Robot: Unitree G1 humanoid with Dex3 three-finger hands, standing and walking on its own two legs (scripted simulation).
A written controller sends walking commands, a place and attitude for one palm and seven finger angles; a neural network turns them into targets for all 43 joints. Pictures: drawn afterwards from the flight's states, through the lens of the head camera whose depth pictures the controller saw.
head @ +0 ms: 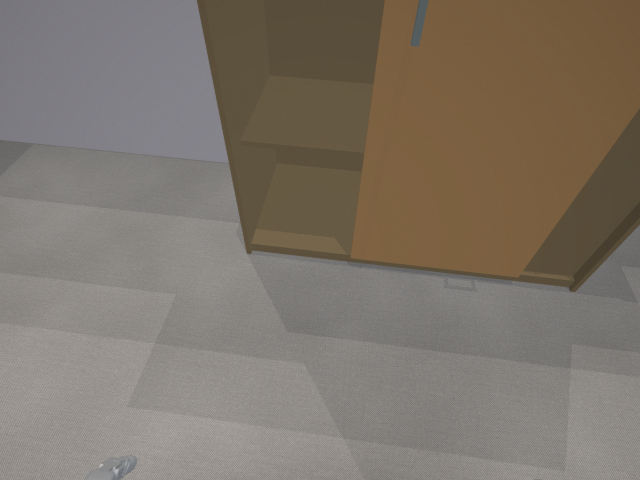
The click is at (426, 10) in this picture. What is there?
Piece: wardrobe's sliding door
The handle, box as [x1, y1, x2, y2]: [411, 0, 428, 46]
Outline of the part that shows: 428,0 419,0 411,45 418,46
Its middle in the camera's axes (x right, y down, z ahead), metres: +0.21 -0.54 +0.73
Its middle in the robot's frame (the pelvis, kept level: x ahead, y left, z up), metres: +0.97 -0.14 +0.28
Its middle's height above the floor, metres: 1.05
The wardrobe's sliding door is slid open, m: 0.40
